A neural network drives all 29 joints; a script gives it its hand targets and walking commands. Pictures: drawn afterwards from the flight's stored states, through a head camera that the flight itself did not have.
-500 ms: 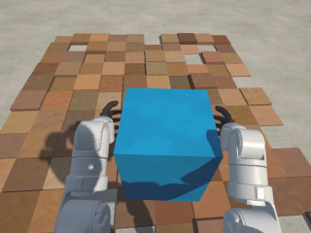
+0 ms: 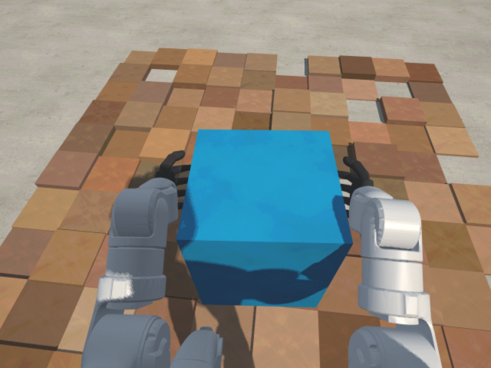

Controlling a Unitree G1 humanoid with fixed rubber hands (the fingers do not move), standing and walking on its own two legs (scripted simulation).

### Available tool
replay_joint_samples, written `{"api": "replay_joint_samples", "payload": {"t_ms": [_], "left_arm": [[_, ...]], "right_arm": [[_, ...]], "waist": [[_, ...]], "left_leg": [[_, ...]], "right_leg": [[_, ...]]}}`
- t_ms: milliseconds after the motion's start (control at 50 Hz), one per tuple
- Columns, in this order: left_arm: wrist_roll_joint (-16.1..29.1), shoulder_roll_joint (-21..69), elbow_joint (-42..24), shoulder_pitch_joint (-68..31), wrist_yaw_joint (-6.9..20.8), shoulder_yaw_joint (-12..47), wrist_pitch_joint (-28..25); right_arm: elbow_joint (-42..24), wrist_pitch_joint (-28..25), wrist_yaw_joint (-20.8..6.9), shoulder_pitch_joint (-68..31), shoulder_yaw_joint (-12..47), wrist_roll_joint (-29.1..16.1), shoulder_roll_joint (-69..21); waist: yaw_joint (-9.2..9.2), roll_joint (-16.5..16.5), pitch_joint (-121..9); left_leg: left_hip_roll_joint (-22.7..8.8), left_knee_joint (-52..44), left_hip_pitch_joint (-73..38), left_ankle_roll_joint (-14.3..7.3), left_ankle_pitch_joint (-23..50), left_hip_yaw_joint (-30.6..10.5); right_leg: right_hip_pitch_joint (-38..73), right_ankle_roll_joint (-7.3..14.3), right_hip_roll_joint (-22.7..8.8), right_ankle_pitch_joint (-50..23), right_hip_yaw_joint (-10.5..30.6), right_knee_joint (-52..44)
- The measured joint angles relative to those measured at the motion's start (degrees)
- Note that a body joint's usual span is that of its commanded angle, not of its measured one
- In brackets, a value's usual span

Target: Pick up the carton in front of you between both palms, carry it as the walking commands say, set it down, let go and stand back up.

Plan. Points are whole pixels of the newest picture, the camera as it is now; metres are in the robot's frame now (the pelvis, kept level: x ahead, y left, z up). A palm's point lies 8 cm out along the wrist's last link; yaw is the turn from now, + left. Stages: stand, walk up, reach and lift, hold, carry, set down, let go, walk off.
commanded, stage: carry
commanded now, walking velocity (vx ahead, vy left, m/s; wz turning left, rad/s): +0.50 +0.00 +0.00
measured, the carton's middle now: (260, 224) +0.35 +0.02 +0.02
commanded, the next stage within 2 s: none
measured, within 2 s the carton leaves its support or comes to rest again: neither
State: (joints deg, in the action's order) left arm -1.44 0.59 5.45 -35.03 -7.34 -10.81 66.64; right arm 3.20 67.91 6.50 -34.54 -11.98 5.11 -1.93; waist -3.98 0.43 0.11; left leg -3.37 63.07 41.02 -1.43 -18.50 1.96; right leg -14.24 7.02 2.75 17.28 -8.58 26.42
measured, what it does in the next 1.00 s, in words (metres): climbs: left foot, then right foot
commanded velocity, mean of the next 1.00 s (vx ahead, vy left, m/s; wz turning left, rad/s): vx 0.50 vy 0.00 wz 0.00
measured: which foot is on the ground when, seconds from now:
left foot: up 0.00-0.18, down 0.20-0.62, up 0.64-1.00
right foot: down 0.00-0.22, up 0.24-0.60, down 0.62-1.00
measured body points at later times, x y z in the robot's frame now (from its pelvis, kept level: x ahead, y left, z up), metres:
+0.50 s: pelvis +0.35 +0.02 +0.02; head +0.38 +0.02 +0.47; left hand +0.75 +0.13 +0.17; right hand +0.72 -0.17 +0.18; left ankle +0.32 +0.08 -0.72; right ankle +0.42 -0.12 -0.65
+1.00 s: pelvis +0.67 -0.03 +0.03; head +0.70 -0.03 +0.48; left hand +1.03 +0.14 +0.14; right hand +1.05 -0.16 +0.14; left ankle +0.79 +0.09 -0.68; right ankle +0.58 -0.11 -0.70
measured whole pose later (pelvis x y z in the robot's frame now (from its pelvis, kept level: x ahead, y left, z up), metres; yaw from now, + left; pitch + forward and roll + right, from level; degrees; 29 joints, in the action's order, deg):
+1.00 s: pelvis +0.67 -0.03 +0.03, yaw +0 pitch +6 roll +0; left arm -3.7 2.1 8.8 -40.5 -7.8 -13.8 69.9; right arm 6.8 71.8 7.3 -40.8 -16.2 5.5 -1.5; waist -4.0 -0.2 -2.8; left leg -1.9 34.5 34.3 -0.8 -8.4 3.6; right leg -10.8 2.2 -0.2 21.9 -6.8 26.9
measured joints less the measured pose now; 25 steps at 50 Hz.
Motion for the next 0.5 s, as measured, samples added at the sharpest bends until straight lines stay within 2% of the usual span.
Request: {"api": "replay_joint_samples", "payload": {"t_ms": [80, 160, 200, 220, 240, 280, 320, 380, 440, 500], "left_arm": [[-0.09, 0.45, -2.6, -0.99, -0.06, -0.54, 0.27], [-0.21, 0.29, -5.47, -3.04, -0.18, -1.12, 1.97], [-0.05, -0.44, -6.77, -3.94, -0.17, -1.93, 3.34], [0.23, -1.19, -6.69, -4.97, -0.08, -2.2, 3.8], [0.42, -1.81, -6.29, -6.01, 0.03, -2.59, 4.24], [0.33, -2.16, -5.56, -7.25, 0.11, -3.32, 5.48], [-0.52, -1.47, -5.61, -8.19, 0.11, -4.08, 7.0], [-1.99, -0.48, -6.18, -9.94, 0.1, -5.04, 8.57], [-2.91, -0.11, -5.78, -11.13, 0.13, -5.54, 9.13], [-3.27, -0.29, -4.15, -11.72, 0.18, -5.77, 9.4]], "right_arm": [[-3.33, 0.31, 0.32, -0.19, -0.17, -0.43, 0.08], [-5.5, 1.63, 1.12, -2.36, 0.13, -1.47, 0.88], [-4.96, 2.33, 1.51, -4.49, 0.55, -1.83, 1.01], [-4.57, 2.38, 1.71, -5.56, 0.61, -1.82, 0.91], [-3.82, 2.54, 1.87, -6.79, 0.71, -1.85, 0.99], [-2.39, 3.5, 2.26, -8.37, 0.8, -2.42, 1.42], [-2.15, 4.85, 2.59, -9.09, 0.47, -3.36, 1.98], [-2.24, 6.05, 2.76, -10.48, -0.56, -4.28, 2.55], [-1.14, 6.25, 2.73, -11.87, -1.74, -4.46, 2.59], [1.15, 6.27, 2.6, -13.0, -2.58, -4.07, 2.4]], "waist": [[0.65, -0.11, -0.62], [1.97, -0.61, -0.89], [3.44, -1.25, -0.55], [4.68, -0.22, -0.13], [5.68, 0.39, 0.38], [7.28, 0.31, 1.11], [8.36, -0.4, 1.54], [9.04, -0.99, 1.65], [9.08, -1.13, 0.51], [8.73, -1.15, -1.33]], "left_leg": [[-0.38, -10.84, 2.89, -0.22, 6.35, 1.91], [2.47, -26.22, -1.78, -1.85, 14.33, 5.91], [4.16, -33.21, -8.19, -2.83, 18.6, 8.03], [4.92, -31.46, -8.72, -3.76, 17.08, 8.49], [5.28, -29.25, -8.87, -4.69, 14.32, 8.67], [5.57, -28.41, -10.72, -5.65, 10.29, 8.29], [5.44, -30.24, -13.48, -5.16, 8.94, 7.58], [4.99, -33.07, -17.53, -4.88, 7.3, 6.84], [4.42, -35.17, -21.34, -4.34, 5.09, 6.05], [3.74, -36.76, -25.28, -3.13, 2.44, 5.12]], "right_leg": [[6.06, -1.19, -0.33, 3.81, 1.37, -2.54], [11.9, -2.49, -1.14, 8.3, 1.64, -1.96], [11.71, -3.4, -1.89, 9.97, 0.42, 7.42], [9.08, -3.81, -2.79, 8.0, 1.28, 16.02], [5.0, -4.43, -2.36, 8.2, 3.87, 26.69], [-3.34, -4.26, -0.64, 8.79, 7.38, 44.28], [-10.44, -3.55, -0.49, 7.7, 8.01, 51.1], [-18.91, -3.35, -2.17, 6.53, 7.98, 48.78], [-24.17, -4.04, -4.07, 6.92, 7.48, 39.9], [-26.45, -4.46, -5.32, 3.03, 6.13, 29.87]]}}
